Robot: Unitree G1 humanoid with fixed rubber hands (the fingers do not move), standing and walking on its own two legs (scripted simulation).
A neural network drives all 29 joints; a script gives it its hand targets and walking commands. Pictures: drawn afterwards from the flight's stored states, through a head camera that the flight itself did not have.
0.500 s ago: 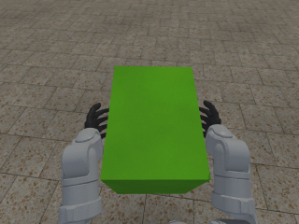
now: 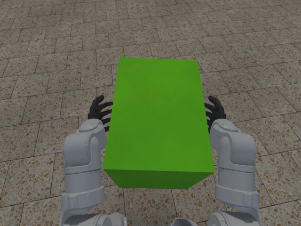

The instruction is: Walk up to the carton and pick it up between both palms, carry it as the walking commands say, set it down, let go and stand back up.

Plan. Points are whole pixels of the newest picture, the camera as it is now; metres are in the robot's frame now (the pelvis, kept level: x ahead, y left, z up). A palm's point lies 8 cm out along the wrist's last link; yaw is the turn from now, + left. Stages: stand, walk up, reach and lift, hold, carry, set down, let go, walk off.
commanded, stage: carry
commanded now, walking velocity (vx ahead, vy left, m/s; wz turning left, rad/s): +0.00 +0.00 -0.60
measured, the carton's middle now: (155, 128) +0.36 -0.01 +0.02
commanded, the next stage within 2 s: none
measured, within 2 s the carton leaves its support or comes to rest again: neither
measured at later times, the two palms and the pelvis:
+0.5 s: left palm (116, 123) +0.32 +0.08 +0.12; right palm (251, 155) +0.23 -0.20 +0.12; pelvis -0.04 +0.03 +0.01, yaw -19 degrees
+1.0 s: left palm (160, 151) +0.26 -0.02 +0.10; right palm out of the picture +0.09 -0.26 +0.11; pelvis -0.10 +0.06 +0.00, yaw -35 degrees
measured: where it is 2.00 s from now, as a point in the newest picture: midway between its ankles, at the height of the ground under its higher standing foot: outside the picture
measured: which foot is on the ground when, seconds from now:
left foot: up 0.00-0.22, down 0.24-0.58, up 0.60-0.94, down 0.96-1.00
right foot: down 0.00-0.24, up 0.26-0.56, down 0.58-0.96, up 0.98-1.00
